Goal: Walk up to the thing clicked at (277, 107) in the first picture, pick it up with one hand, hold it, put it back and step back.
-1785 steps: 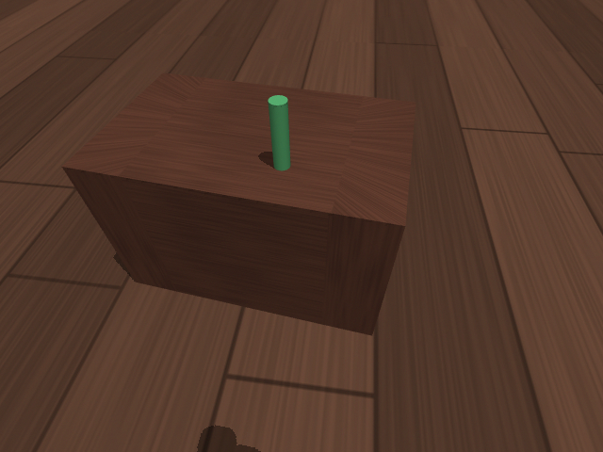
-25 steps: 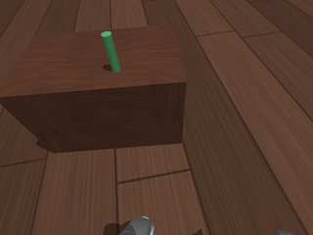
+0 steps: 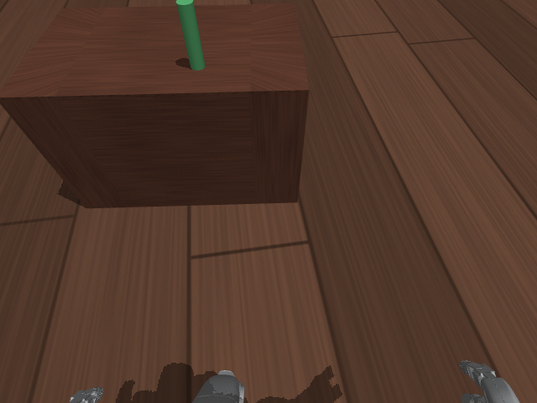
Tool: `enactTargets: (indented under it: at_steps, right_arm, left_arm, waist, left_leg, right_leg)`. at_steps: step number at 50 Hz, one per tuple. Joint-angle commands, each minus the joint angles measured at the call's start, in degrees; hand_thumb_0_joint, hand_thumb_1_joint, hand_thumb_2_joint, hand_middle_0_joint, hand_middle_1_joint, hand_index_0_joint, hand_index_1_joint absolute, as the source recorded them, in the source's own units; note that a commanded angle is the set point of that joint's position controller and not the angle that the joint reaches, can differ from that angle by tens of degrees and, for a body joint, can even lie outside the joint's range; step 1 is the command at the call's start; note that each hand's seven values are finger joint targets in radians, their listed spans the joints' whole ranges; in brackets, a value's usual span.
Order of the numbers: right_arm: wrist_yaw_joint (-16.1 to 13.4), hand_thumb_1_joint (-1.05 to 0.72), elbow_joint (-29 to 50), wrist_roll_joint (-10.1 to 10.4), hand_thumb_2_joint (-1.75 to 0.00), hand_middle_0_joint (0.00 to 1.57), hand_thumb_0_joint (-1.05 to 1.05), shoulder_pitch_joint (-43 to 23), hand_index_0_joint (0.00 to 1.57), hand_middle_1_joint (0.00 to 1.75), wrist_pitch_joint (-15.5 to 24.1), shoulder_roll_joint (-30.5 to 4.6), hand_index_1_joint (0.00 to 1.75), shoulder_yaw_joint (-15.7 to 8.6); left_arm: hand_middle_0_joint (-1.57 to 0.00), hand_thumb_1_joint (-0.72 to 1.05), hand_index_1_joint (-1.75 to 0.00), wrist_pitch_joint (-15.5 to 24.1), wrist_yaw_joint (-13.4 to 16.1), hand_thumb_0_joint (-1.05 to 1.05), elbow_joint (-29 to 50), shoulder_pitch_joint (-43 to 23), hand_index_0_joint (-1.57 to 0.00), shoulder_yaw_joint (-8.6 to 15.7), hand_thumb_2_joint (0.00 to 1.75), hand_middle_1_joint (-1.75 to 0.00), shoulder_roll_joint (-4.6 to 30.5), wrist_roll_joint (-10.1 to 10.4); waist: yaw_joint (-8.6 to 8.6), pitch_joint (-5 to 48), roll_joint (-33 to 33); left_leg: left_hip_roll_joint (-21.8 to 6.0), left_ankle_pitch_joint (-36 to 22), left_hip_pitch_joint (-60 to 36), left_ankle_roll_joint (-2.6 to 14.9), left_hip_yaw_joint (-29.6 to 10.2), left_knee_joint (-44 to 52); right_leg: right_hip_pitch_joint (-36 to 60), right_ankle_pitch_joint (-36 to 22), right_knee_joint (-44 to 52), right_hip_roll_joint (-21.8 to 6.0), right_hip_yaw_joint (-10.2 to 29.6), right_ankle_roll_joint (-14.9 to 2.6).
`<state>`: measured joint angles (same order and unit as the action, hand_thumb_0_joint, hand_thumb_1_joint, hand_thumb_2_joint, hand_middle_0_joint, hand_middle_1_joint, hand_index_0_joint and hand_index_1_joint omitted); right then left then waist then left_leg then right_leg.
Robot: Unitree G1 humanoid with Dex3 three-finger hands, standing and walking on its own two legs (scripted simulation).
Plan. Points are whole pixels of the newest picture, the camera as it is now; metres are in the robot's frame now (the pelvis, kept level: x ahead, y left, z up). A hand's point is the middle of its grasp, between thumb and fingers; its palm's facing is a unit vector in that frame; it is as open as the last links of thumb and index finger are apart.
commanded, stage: step back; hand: left
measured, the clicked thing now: (191, 36) +1.08 +0.32 -0.05
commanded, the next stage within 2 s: stand in 1.16 s
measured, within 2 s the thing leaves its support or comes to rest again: neither
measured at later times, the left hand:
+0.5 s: hand out of the picture -0.04 +0.30 -0.13, palm faces +0.06 -0.91 -0.41, open 7.4 cm
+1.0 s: hand out of the picture +0.04 +0.30 -0.14, palm faces +0.11 -0.92 -0.38, open 7.4 cm
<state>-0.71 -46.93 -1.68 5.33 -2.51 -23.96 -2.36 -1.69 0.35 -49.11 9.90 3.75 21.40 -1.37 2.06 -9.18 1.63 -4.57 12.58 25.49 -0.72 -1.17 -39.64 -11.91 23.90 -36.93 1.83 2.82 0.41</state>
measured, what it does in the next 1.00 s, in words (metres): steps on the spot: left foot, then right foot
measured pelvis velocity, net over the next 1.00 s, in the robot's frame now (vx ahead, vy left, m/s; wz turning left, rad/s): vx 0.00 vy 0.02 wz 0.09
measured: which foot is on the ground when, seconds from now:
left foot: down 0.00-0.02, up 0.04-0.28, down 0.30-0.64, up 0.66-0.90, down 0.92-1.00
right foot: down 0.00-0.36, up 0.38-0.58, down 0.60-1.00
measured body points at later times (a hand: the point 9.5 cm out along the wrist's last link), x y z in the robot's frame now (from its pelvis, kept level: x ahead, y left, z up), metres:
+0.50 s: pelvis -0.06 +0.01 +0.02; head -0.06 +0.01 +0.47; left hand -0.04 +0.35 -0.10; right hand +0.01 -0.29 -0.11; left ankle -0.07 +0.13 -0.71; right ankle -0.03 -0.11 -0.68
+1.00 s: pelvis +0.00 +0.02 +0.01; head +0.03 +0.03 +0.46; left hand +0.04 +0.34 -0.12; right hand +0.11 -0.28 -0.12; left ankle +0.03 +0.16 -0.71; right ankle +0.00 -0.11 -0.71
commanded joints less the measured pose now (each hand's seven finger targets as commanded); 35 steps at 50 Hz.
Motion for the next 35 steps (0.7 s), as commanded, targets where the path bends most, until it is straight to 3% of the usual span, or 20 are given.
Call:
enactTargets:
  at_steps: [1,2,3,6,11,13,15,16,17,18,19,22,26,29,30,31,32,33,34,35]
  right_arm:
    - [-0.10,-0.90,3.94,0.22,-0.90,0.20,0.00,3.32,0.20,0.30,-0.05,-6.05,0.30,-1.82]
    - [-0.87,-0.90,3.85,0.04,-0.90,0.20,0.00,-0.49,0.20,0.30,-0.51,-8.94,0.30,-3.25]
    - [-0.57,-0.90,2.59,0.59,-0.90,0.20,0.00,0.66,0.20,0.30,-0.56,-11.60,0.30,-4.41]
    - [0.01,-0.90,-0.47,1.09,-0.90,0.20,0.00,3.66,0.20,0.30,0.11,-9.44,0.30,-3.30]
    - [1.18,-0.90,0.38,-0.42,-0.90,0.20,0.00,0.28,0.20,0.30,1.49,-8.59,0.30,-2.86]
    - [1.61,-0.90,-0.84,-0.54,-0.90,0.20,0.00,2.62,0.20,0.30,2.41,-8.57,0.30,-3.23]
    - [1.64,-0.90,-3.42,-0.60,-0.90,0.20,0.00,6.67,0.20,0.30,3.15,-8.64,0.30,-4.06]
    - [1.46,-0.90,-4.58,-0.70,-0.90,0.20,0.00,8.31,0.20,0.30,3.54,-9.66,0.30,-4.81]
    - [1.14,-0.90,-4.97,-1.64,-0.90,0.20,0.00,10.80,0.20,0.30,3.78,-12.61,0.30,-5.81]
    - [1.21,-0.90,-4.25,-1.49,-0.90,0.20,0.00,11.35,0.20,0.30,3.87,-17.92,0.30,-6.16]
    - [1.48,-0.90,-4.05,-0.76,-0.90,0.20,0.00,9.90,0.20,0.30,3.85,-18.82,0.30,-6.48]
    - [1.23,-0.90,-2.94,-0.82,-0.90,0.20,0.00,4.08,0.20,0.30,4.40,-11.62,0.30,-4.34]
    - [1.47,-0.90,-3.49,-0.86,-0.90,0.20,0.00,5.87,0.20,0.30,4.24,-11.98,0.30,-4.75]
    - [1.61,-0.90,-2.11,-0.29,-0.90,0.20,0.00,1.23,0.20,0.30,2.99,-11.12,0.30,-4.32]
    - [1.53,-0.90,-2.01,-0.11,-0.90,0.20,0.00,1.66,0.20,0.30,2.55,-8.30,0.30,-3.51]
    - [1.27,-0.90,-1.84,0.15,-0.90,0.20,0.00,3.97,0.20,0.30,2.50,-4.89,0.30,-2.28]
    - [1.08,-0.90,-0.94,0.38,-0.90,0.20,0.00,4.48,0.20,0.30,2.76,-2.46,0.30,-1.55]
    - [0.40,-0.90,-2.80,-0.18,-0.90,0.20,0.00,5.70,0.20,0.30,2.35,-7.50,0.30,-3.06]
    - [0.33,-0.90,-3.96,-0.18,-0.90,0.20,0.00,7.82,0.20,0.30,2.53,-10.03,0.30,-3.97]
    - [0.50,-0.90,-4.97,0.18,-0.90,0.20,0.00,8.33,0.20,0.30,2.75,-10.51,0.30,-3.78]
  left_arm:
    - [-0.20,0.90,-0.30,3.12,1.32,0.00,1.48,4.62,-0.20,5.19,0.90,-0.30,19.07,-1.76]
    - [-0.20,0.90,-0.30,3.09,1.63,0.00,2.93,1.06,-0.20,5.80,0.90,-0.30,23.38,-2.03]
    - [-0.20,0.90,-0.30,3.33,1.86,0.00,3.59,-3.94,-0.20,5.58,0.90,-0.30,21.53,-1.49]
    - [-0.20,0.90,-0.30,3.84,1.82,0.00,2.66,-5.52,-0.20,4.02,0.90,-0.30,15.30,-1.06]
    - [-0.20,0.90,-0.30,4.04,1.24,0.00,0.06,3.16,-0.20,4.84,0.90,-0.30,16.98,-1.79]
    - [-0.20,0.90,-0.30,3.70,0.74,0.00,0.27,1.38,-0.20,4.82,0.90,-0.30,17.27,-1.48]
    - [-0.20,0.90,-0.30,2.92,0.37,0.00,0.63,0.17,-0.20,3.57,0.90,-0.30,16.60,-1.22]
    - [-0.20,0.90,-0.30,2.66,0.30,0.00,0.56,1.91,-0.20,2.18,0.90,-0.30,13.51,-1.13]
    - [-0.20,0.90,-0.30,2.57,0.33,0.00,0.83,3.79,-0.20,1.30,0.90,-0.30,9.79,-0.58]
    - [-0.20,0.90,-0.30,2.96,0.59,0.00,1.30,-1.96,-0.20,1.62,0.90,-0.30,10.77,0.21]
    - [-0.20,0.90,-0.30,3.23,0.68,0.00,0.81,-5.10,-0.20,2.84,0.90,-0.30,15.63,-0.56]
    - [-0.20,0.90,-0.30,4.10,-0.61,0.00,-1.20,0.13,-0.20,2.29,0.90,-0.30,13.46,0.14]
    - [-0.20,0.90,-0.30,4.24,-1.25,0.00,-2.61,1.20,-0.20,2.40,0.90,-0.30,11.95,0.10]
    - [-0.20,0.90,-0.30,4.87,-0.51,0.00,-5.25,7.16,-0.20,2.67,0.90,-0.30,11.30,-0.17]
    - [-0.20,0.90,-0.30,5.08,-0.02,0.00,-6.34,8.84,-0.20,3.02,0.90,-0.30,12.04,-0.46]
    - [-0.20,0.90,-0.30,5.41,0.58,0.00,-6.13,9.79,-0.20,3.87,0.90,-0.30,13.97,-1.12]
    - [-0.20,0.90,-0.30,5.85,0.96,0.00,-5.25,9.98,-0.20,4.74,0.90,-0.30,18.54,-1.78]
    - [-0.20,0.90,-0.30,5.76,0.90,0.00,-3.76,4.98,-0.20,4.98,0.90,-0.30,19.93,-1.40]
    - [-0.20,0.90,-0.30,5.71,0.79,0.00,-2.34,0.74,-0.20,4.94,0.90,-0.30,20.15,-1.25]
    - [-0.20,0.90,-0.30,6.01,0.79,0.00,-1.94,-0.03,-0.20,4.48,0.90,-0.30,17.41,-0.83]
  waist:
    - [-0.49,11.74,-11.67]
    - [2.62,9.05,-13.41]
    - [-0.41,5.26,-12.01]
    - [-2.88,4.53,-6.59]
    - [2.82,5.86,-12.37]
    - [1.77,6.56,-14.06]
    - [-1.03,7.64,-11.97]
    - [-1.72,8.65,-6.25]
    - [-2.65,10.99,5.58]
    - [-5.08,8.46,10.07]
    - [-5.36,2.90,5.71]
    - [-1.46,2.06,3.51]
    - [-2.82,4.29,8.43]
    - [1.67,6.36,7.81]
    - [2.47,7.06,3.07]
    - [3.01,7.99,-4.67]
    - [3.14,7.33,-13.74]
    - [2.01,4.79,-7.88]
    - [0.27,1.79,-8.05]
    - [-0.27,0.97,-5.21]
  left_leg:
    - [8.08,19.02,10.77,2.29,-4.54,-11.39]
    - [5.50,21.74,2.74,0.81,-11.12,-18.72]
    - [3.31,18.75,-1.35,0.89,-12.53,-23.17]
    - [8.40,12.07,2.64,0.02,-8.79,-24.15]
    - [5.55,15.83,4.48,-0.65,-4.04,-6.53]
    - [4.42,18.85,-1.90,-0.07,-1.49,3.07]
    - [6.28,10.84,-15.42,1.79,1.26,16.16]
    - [5.60,9.58,-23.04,2.81,-2.83,18.09]
    - [-3.95,17.52,-30.41,6.00,-19.33,22.45]
    - [-14.41,35.54,-22.83,13.05,-36.58,27.61]
    - [-16.30,41.75,-11.49,16.30,-38.17,30.62]
    - [-7.64,22.18,-13.33,11.16,-19.88,25.34]
    - [-5.80,19.37,-9.33,10.59,-15.26,23.72]
    - [-4.11,21.30,-0.84,8.58,-9.97,15.58]
    - [-1.50,21.65,2.51,6.74,-7.67,9.82]
    - [2.44,21.25,6.80,4.84,-5.76,0.09]
    - [10.00,20.95,12.85,2.26,-4.23,-11.15]
    - [6.40,20.70,8.16,1.92,-7.42,-15.39]
    - [3.85,19.90,6.49,1.74,-7.37,-16.22]
    - [3.05,16.72,6.26,1.60,-8.65,-16.00]
  right_leg:
    - [7.56,-2.68,18.46,-16.27,24.34,-6.72]
    - [-10.05,0.26,21.37,-26.48,33.24,-15.64]
    - [-16.66,1.02,21.88,-26.41,31.08,-15.73]
    - [-6.87,-17.04,13.52,-15.46,11.16,-11.07]
    - [3.52,4.78,15.06,-14.76,13.48,-10.42]
    - [0.59,10.99,15.86,-16.53,14.60,-11.08]
    - [-6.45,7.64,10.99,-14.12,9.74,-8.68]
    - [-11.99,5.06,4.24,-10.52,5.55,-6.64]
    - [-22.59,7.23,-9.03,-5.36,0.51,-3.51]
    - [-27.69,10.18,-14.84,-1.46,-4.43,-1.37]
    - [-23.32,9.80,-18.34,-4.36,1.07,-1.58]
    - [-19.31,1.63,-13.19,-4.92,-0.13,-1.94]
    - [-9.55,0.53,-4.02,-3.15,-3.67,-0.84]
    - [5.23,-7.50,7.10,-1.08,-6.58,-1.59]
    - [10.32,-8.38,10.21,-0.50,-5.54,-1.26]
    - [14.01,-1.68,14.84,-5.35,4.54,-2.40]
    - [12.03,11.74,24.31,-18.49,27.13,-6.80]
    - [2.04,22.26,26.95,-24.51,31.44,-10.88]
    - [-2.75,22.50,26.09,-25.60,31.84,-14.16]
    - [-1.77,14.74,24.17,-22.97,26.86,-13.42]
